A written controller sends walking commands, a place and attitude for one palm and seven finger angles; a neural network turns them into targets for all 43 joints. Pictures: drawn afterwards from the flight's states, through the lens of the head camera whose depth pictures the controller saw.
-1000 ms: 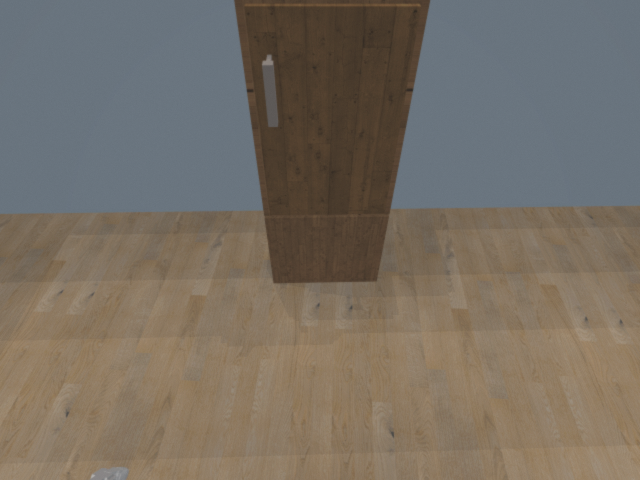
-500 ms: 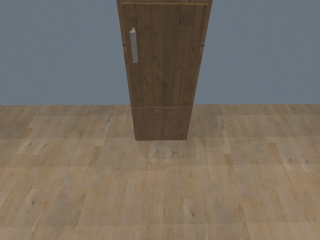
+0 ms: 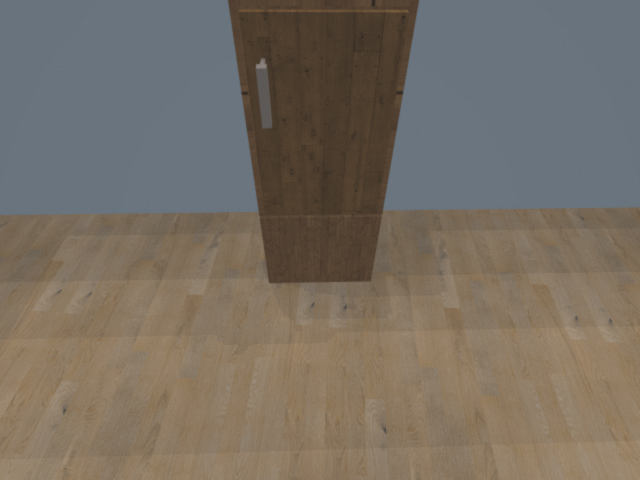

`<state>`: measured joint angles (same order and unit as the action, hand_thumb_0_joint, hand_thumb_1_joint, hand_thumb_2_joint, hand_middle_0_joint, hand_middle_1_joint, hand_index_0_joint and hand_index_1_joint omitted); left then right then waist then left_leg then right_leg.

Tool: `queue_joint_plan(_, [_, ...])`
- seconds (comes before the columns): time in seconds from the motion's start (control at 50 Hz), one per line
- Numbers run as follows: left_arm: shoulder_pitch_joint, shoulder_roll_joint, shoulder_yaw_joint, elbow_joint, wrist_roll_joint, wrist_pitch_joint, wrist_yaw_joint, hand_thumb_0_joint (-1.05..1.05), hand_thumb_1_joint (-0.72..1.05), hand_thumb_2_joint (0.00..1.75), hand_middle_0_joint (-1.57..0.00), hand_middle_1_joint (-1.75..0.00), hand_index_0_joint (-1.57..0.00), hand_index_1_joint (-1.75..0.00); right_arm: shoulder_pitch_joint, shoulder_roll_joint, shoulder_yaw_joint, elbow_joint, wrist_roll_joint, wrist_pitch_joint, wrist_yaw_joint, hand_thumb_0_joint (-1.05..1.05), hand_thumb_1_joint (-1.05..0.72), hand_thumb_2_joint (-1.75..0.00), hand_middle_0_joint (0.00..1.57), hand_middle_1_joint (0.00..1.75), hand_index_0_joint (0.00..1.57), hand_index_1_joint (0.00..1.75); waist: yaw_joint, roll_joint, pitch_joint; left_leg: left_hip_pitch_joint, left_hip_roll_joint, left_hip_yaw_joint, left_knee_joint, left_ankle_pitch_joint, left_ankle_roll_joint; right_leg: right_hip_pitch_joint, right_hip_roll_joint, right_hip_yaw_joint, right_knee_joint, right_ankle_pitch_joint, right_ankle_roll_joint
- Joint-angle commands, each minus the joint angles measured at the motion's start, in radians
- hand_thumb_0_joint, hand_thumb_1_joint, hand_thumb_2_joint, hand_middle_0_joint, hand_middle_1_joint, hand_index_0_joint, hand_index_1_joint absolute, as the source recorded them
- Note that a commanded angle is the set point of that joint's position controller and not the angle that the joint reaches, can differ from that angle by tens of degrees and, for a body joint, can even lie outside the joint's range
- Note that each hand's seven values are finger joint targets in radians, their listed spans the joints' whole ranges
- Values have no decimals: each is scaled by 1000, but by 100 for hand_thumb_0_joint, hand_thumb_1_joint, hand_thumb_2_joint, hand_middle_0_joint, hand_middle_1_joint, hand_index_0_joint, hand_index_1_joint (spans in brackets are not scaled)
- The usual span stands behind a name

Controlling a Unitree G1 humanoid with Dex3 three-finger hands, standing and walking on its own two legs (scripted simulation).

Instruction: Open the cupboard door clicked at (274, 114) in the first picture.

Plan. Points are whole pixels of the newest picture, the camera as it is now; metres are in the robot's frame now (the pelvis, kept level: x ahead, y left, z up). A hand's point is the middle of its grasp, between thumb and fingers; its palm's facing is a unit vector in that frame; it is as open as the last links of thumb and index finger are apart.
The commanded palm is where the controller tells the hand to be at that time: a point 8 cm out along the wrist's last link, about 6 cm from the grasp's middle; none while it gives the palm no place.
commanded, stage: look at it before walking up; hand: left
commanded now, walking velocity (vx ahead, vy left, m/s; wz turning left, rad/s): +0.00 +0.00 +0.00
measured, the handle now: (265, 93) +0.92 +0.19 +0.04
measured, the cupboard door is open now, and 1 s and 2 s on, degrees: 0 0 0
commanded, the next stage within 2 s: take the last steps up to it in 0.44 s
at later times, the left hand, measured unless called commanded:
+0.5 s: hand out of the picture +0.07 +0.25 -0.15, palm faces -0.03 -0.94 -0.33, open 7.4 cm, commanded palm none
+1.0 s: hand out of the picture +0.04 +0.18 -0.20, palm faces -0.01 -0.99 -0.14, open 7.4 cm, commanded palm none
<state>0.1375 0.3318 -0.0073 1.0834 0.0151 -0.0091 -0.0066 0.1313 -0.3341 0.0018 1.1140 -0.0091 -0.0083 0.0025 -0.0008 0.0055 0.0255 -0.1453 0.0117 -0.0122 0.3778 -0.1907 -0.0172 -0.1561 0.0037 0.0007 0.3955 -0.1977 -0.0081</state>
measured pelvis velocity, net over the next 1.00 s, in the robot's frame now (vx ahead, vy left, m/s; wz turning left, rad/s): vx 0.08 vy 0.01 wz -0.02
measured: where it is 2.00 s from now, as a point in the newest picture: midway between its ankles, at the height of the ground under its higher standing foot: (337, 446)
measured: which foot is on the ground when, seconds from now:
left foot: down 0.00-1.00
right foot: down 0.00-0.90, up 0.92-1.00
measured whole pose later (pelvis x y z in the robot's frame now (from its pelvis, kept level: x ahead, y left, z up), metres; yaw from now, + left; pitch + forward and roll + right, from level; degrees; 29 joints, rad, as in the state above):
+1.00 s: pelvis +0.08 +0.01 -0.02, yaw -1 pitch -1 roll +0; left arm 0.37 0.18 0.02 1.14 0.02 0.01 -0.01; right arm 0.39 -0.13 0.00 1.13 -0.02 -0.06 -0.02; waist -0.02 -0.04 0.02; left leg -0.10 0.01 0.02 0.53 -0.41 0.01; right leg -0.34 -0.01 -0.04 0.95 -0.49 -0.02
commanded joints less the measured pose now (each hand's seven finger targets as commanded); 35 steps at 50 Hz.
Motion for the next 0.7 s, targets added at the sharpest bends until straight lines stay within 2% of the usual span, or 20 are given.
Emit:
queue_joint_plan(0.0, [-40, 214, 44, -67, -2, -19, 17, 0, 90, 90, -20, -30, -20, -30, -46, -203, -38, -68, -1, -25, -13, 0, -90, -90, 20, 30, 20, 30, 3, -14, -31, -14, 95, -93, -67, 44, 42, -22, -121, 121, -93, 7, -24])
queue_joint_plan(0.28, [-37, 214, 45, -65, -3, -21, 16, 0, 90, 90, -20, -30, -20, -30, -47, -207, -36, -70, 1, -27, -15, 0, -90, -90, 20, 30, 20, 30, 2, -5, -63, 12, 103, -91, -67, 113, 41, 14, -121, 110, -79, 105, -24])
queue_joint_plan(0.54, [-33, 216, 43, -59, -4, -22, 17, 0, 90, 90, -20, -30, -20, -30, -57, -207, -34, -64, 1, -26, -16, 0, -90, -90, 20, 30, 20, 30, 4, -4, -60, 24, 103, -87, -71, 129, 38, 25, -126, 107, -88, 134, -23])
queue_joint_plan(0.56, [0, 147, 30, -42, -7, -15, 20, 0, 90, 90, -20, -30, -20, -30, -31, -137, -16, -48, -2, -19, -14, 0, -90, -90, 20, 30, 20, 30, 3, -11, -78, 28, 101, -79, -65, 101, 29, 36, -125, 101, -91, 91, -12])
queue_joint_plan(0.58, [39, 90, 18, -28, -5, -5, 22, 0, 90, 90, -20, -30, -20, -30, 9, -75, -2, -38, -5, -9, -12, 0, -90, -90, 20, 30, 20, 30, 4, -24, -79, 23, 94, -68, -53, 39, 21, 31, -119, 97, -89, -3, -4])
queue_joint_plan(0.62, [74, 90, 20, -18, 1, 8, 17, 0, 90, 90, -20, -30, -20, -30, 36, -68, -4, -29, -12, 2, -8, 0, -90, -90, 20, 30, 20, 30, 11, -42, 0, -46, 73, -57, -35, -154, 23, -22, -111, 116, -103, -234, -8])
queue_joint_plan(0.64, [82, 94, 24, -21, 3, 12, 13, 0, 90, 90, -20, -30, -20, -30, 47, -67, -6, -33, -14, 5, -6, 0, -90, -90, 20, 30, 20, 30, 10, -55, 44, -93, 61, -57, -30, -232, 26, -46, -110, 134, -109, -311, -17])
queue_joint_plan(0.68, [120, 97, 33, -25, 6, 12, 7, 0, 90, 90, -20, -30, -20, -30, 65, -58, -11, -42, -17, 4, -6, 0, -90, -90, 20, 30, 20, 30, 15, -66, 83, -145, 46, -50, 13, -298, 33, -69, -117, 157, -115, -394, -36])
